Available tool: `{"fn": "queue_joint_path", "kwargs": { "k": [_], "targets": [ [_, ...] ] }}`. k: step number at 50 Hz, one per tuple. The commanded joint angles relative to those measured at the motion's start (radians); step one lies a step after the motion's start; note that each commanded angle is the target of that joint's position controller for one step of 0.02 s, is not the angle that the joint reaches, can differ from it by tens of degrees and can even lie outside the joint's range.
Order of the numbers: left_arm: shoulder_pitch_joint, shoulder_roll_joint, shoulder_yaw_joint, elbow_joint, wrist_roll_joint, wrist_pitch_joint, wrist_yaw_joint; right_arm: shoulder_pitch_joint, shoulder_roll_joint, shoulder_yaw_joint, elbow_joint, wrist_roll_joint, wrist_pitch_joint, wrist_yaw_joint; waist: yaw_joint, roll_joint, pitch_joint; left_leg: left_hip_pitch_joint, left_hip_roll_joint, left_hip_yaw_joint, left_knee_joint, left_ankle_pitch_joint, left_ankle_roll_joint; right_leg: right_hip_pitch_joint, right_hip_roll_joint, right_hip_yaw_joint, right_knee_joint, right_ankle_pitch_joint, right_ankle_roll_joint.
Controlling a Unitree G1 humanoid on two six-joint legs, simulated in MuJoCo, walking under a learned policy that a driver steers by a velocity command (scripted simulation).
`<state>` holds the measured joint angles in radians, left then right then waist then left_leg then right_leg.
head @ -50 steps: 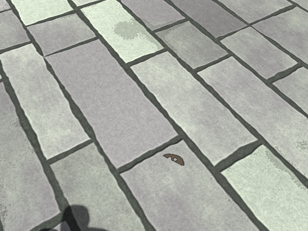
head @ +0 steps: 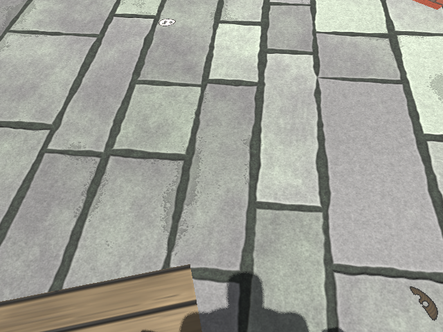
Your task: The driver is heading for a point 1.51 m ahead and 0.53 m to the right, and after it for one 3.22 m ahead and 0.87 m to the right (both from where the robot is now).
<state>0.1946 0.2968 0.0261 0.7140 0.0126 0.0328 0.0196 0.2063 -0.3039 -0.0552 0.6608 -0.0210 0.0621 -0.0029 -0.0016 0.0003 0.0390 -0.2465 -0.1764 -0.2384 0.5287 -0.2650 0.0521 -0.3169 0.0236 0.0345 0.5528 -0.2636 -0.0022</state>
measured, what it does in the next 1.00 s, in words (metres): walks ahead, turning right: left foot, then right foot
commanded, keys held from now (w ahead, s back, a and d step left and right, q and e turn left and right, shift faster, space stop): e+shift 0.30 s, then w+e+shift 0.44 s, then w+shift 0.02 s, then w+q+shift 0.24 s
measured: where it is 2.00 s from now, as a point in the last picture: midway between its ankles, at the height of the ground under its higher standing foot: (408, 186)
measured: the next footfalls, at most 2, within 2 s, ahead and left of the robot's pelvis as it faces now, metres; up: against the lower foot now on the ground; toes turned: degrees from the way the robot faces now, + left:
left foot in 0.38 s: +0.07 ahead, +0.10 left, +0.00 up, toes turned -24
right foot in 0.92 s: +0.25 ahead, -0.33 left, +0.00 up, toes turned -44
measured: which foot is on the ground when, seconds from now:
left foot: down 0.00-0.00, up 0.02-0.36, down 0.38-0.92, up 0.94-1.00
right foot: down 0.00-0.38, up 0.40-0.90, down 0.92-1.00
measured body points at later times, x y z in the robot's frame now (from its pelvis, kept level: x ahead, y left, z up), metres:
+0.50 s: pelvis +0.02 +0.02 +0.01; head +0.05 +0.02 +0.46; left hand +0.26 +0.23 -0.09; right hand +0.00 -0.30 -0.09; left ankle +0.03 +0.11 -0.73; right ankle +0.01 -0.11 -0.66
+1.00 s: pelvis +0.22 -0.21 -0.02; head +0.26 -0.23 +0.43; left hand +0.53 -0.17 -0.12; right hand -0.01 -0.33 -0.15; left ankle +0.13 +0.06 -0.61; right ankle +0.22 -0.30 -0.73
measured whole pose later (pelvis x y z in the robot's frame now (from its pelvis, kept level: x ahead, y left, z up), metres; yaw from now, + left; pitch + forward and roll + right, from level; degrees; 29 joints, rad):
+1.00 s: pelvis +0.22 -0.21 -0.02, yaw -38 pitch +2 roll +0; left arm 0.07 0.25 0.02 0.70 0.06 -0.05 -0.03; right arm 0.56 -0.21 -0.01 0.98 0.02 -0.07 0.01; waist -0.10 -0.02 0.05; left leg -0.14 0.08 -0.01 1.17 -0.34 0.09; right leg -0.46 0.02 -0.12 0.70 -0.29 -0.09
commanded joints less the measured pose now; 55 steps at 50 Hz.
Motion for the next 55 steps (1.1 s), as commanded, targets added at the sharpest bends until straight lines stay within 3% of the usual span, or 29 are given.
{"fn": "queue_joint_path", "kwargs": {
  "k": [1,2,3,6,9,15,17,18,19,20,21,22,23,24,27,33,37,39,41,43,44,45,46,47,48,49,50,52,55],
  "targets": [
    [-0.038,0.117,0.005,-0.072,0.021,-0.03,0.005,0.103,-0.04,0.007,-0.02,-0.02,-0.021,-0.015,-0.053,-0.148,-0.09,-0.089,0.144,-0.01,0.072,-0.093,-0.009,0.245,-0.255,0.363,-0.299,0.185,-0.066],
    [-0.042,0.178,0.021,-0.058,0.013,-0.026,-0.008,0.086,-0.111,-0.013,-0.024,-0.004,-0.009,-0.023,-0.059,-0.203,-0.055,-0.071,0.074,0.1,0.04,-0.206,-0.025,0.117,-0.323,0.492,-0.299,0.257,-0.184],
    [-0.017,0.182,0.034,-0.047,0.005,-0.024,-0.023,0.044,-0.147,-0.021,-0.019,-0.008,-0.01,-0.03,-0.029,-0.185,-0.017,-0.088,0.091,0.125,0.096,-0.211,-0.034,0.113,-0.292,0.513,-0.302,0.221,-0.203],
    [0.049,0.206,0.064,-0.019,-0.007,-0.013,-0.026,-0.019,-0.119,-0.019,-0.03,0.001,-0.02,-0.014,0.002,-0.154,-0.026,-0.2,0.077,0.141,0.302,-0.213,-0.065,0.177,-0.202,0.46,-0.268,0.2,-0.178],
    [0.031,0.179,0.08,-0.028,-0.012,-0.004,-0.028,-0.03,-0.076,-0.007,-0.029,0.004,-0.021,-0.014,-0.003,-0.13,-0.069,-0.224,0.083,0.154,0.355,-0.186,-0.092,0.19,-0.136,0.418,-0.242,0.228,-0.171],
    [0.064,0.182,0.113,-0.028,-0.002,0.014,-0.035,-0.071,-0.069,0.004,-0.044,0.015,-0.039,-0.03,0.033,-0.162,-0.113,-0.175,0.07,0.144,0.186,-0.176,-0.079,0.197,-0.115,0.53,-0.235,0.143,-0.183],
    [0.02,0.195,0.123,-0.041,0.003,0.022,-0.045,0.006,-0.081,0.004,-0.024,0.01,-0.052,-0.027,-0.011,-0.168,-0.155,0.034,0.051,0.158,0.057,-0.222,-0.046,0.039,-0.071,0.554,-0.283,-0.317,-0.161],
    [-0.077,0.191,0.123,-0.068,0.004,0.026,-0.048,0.104,-0.081,0.002,0.007,0.014,-0.055,-0.031,-0.091,-0.182,-0.118,0.238,0.049,0.177,-0.088,-0.169,-0.023,-0.157,-0.018,0.523,-0.292,-0.418,-0.106],
    [-0.162,0.148,0.113,-0.101,0.007,0.023,-0.042,0.222,-0.134,-0.013,0.043,0.01,-0.06,-0.047,-0.171,-0.125,-0.052,0.444,0.103,0.181,-0.265,-0.14,-0.007,-0.38,0.089,0.404,-0.218,-0.431,0.001],
    [-0.042,0.038,0.091,-0.079,-0.003,0.018,-0.027,0.178,-0.221,-0.032,0.038,0.018,-0.069,-0.061,-0.105,0.207,-0.078,0.479,0.414,-0.115,-0.33,-0.355,-0.006,-0.461,0.182,0.199,0.227,-0.41,0.0],
    [-0.097,0.08,0.087,-0.119,0.004,0.005,-0.027,0.052,-0.285,-0.042,-0.013,-0.02,-0.071,-0.057,-0.073,0.227,-0.024,0.269,0.587,-0.44,-0.448,-0.579,0.065,-0.563,0.138,0.153,0.367,-0.209,0.016],
    [-0.121,0.154,0.102,-0.115,0.013,0.001,-0.039,-0.018,-0.22,-0.028,-0.016,-0.026,-0.077,-0.05,-0.021,0.104,0.017,0.181,0.553,-0.356,-0.419,-0.557,0.073,-0.524,0.039,0.156,0.468,-0.077,0.012],
    [-0.089,0.157,0.105,-0.099,0.015,-0.001,-0.061,-0.047,-0.165,-0.011,-0.021,-0.02,-0.088,-0.043,0.005,0.094,0.006,0.159,0.49,-0.252,-0.405,-0.485,0.058,-0.503,0.04,0.135,0.535,-0.012,0.011],
    [-0.042,0.144,0.1,-0.081,0.017,-0.001,-0.076,-0.057,-0.149,-0.004,-0.025,-0.016,-0.099,-0.035,0.022,0.107,-0.007,0.167,0.442,-0.15,-0.402,-0.412,0.039,-0.496,0.034,0.112,0.602,0.021,0.016],
    [-0.044,0.123,0.086,-0.083,0.022,0.008,-0.109,0.034,-0.152,-0.007,0.001,-0.012,-0.126,-0.022,-0.005,0.112,0.031,0.161,0.402,0.01,-0.417,-0.331,0.03,-0.546,-0.015,0.054,0.713,0.095,0.017],
    [-0.189,0.111,0.07,-0.116,0.026,0.006,-0.124,0.232,-0.145,-0.014,0.075,-0.014,-0.156,-0.007,-0.093,0.09,0.09,0.313,0.434,0.162,-0.421,-0.201,0.017,-0.699,-0.059,0.034,0.676,0.159,0.013],
    [-0.304,0.084,0.051,-0.148,0.026,-0.008,-0.141,0.303,-0.108,-0.007,0.126,-0.019,-0.166,-0.008,-0.126,0.084,0.157,0.37,0.447,0.284,-0.451,-0.074,0.01,-0.739,-0.081,-0.041,0.565,0.15,-0.023],
    [-0.364,0.047,0.028,-0.173,0.027,-0.022,-0.145,0.351,-0.077,0.005,0.166,-0.028,-0.173,-0.01,-0.132,0.07,0.187,0.359,0.446,0.322,-0.468,0.059,0.02,-0.688,-0.074,-0.065,0.442,0.122,-0.059],
    [-0.385,0.023,0.007,-0.187,0.028,-0.036,-0.139,0.372,-0.084,0.01,0.21,-0.028,-0.174,-0.012,-0.111,0.078,0.191,0.358,0.465,0.358,-0.486,0.333,0.048,-0.567,-0.041,-0.116,0.297,0.062,-0.109],
    [-0.323,0.03,0.002,-0.171,0.034,-0.042,-0.118,0.342,-0.131,0.011,0.246,-0.014,-0.164,-0.017,-0.035,0.114,0.123,0.341,0.464,0.429,-0.377,1.006,0.076,-0.287,0.049,-0.22,0.169,-0.042,-0.166],
    [-0.201,0.053,0.013,-0.139,0.039,-0.046,-0.102,0.346,-0.165,0.009,0.271,-0.009,-0.155,-0.02,0.043,0.147,0.037,0.331,0.485,0.424,-0.199,1.336,0.091,-0.099,0.094,-0.239,0.173,-0.083,-0.186],
    [0.028,0.092,0.034,-0.075,0.038,-0.053,-0.081,0.328,-0.201,0.004,0.282,0.001,-0.149,-0.021,0.16,0.167,-0.09,0.253,0.489,0.395,0.044,1.396,0.093,0.179,0.103,-0.188,0.13,-0.079,-0.205],
    [0.263,0.156,0.063,-0.004,0.048,-0.065,-0.06,0.25,-0.201,0.004,0.26,0.017,-0.152,-0.016,0.297,0.159,-0.2,0.005,0.437,0.387,0.365,1.127,0.079,0.54,-0.008,-0.026,0.022,-0.027,-0.225],
    [0.286,0.274,0.089,0.017,0.068,-0.076,-0.038,0.315,0.002,0.044,0.195,0.035,-0.159,0.019,0.169,-0.126,-0.378,-0.394,0.251,0.325,0.769,-0.139,0.056,0.892,-0.387,0.444,-0.06,-0.415,-0.233],
    [0.322,0.281,0.094,0.002,0.051,-0.084,-0.031,0.251,-0.093,0.013,0.17,0.058,-0.173,0.013,0.212,-0.032,-0.486,-0.439,0.188,0.118,0.936,-0.158,0.085,0.81,-0.49,0.746,-0.225,-0.435,-0.204],
    [0.249,0.229,0.082,0.047,0.051,-0.09,-0.026,0.14,-0.115,-0.004,0.142,0.06,-0.168,0.007,0.163,0.008,-0.262,-0.5,0.241,0.115,0.925,-0.014,0.089,0.627,-0.418,0.544,-0.242,-0.296,-0.16],
    [0.186,0.164,0.066,0.057,0.048,-0.101,-0.03,0.155,-0.064,0.008,0.147,0.053,-0.167,0.011,0.105,0.001,-0.114,-0.484,0.281,0.153,0.866,0.043,0.082,0.453,-0.391,0.4,-0.276,-0.165,-0.154],
    [0.096,0.07,0.04,0.064,0.032,-0.117,-0.028,0.241,-0.006,0.011,0.209,0.021,-0.128,0.027,0.009,-0.042,-0.016,-0.386,0.323,0.162,0.795,0.085,0.058,0.253,-0.287,0.161,-0.346,-0.062,-0.094],
    [0.123,0.007,0.024,0.113,0.003,-0.142,-0.033,0.205,0.035,0.004,0.201,0.014,-0.083,0.047,-0.032,-0.075,0.058,-0.442,0.335,0.185,0.788,0.116,0.042,0.197,-0.242,-0.03,-0.4,0.139,-0.036]
  ]
}}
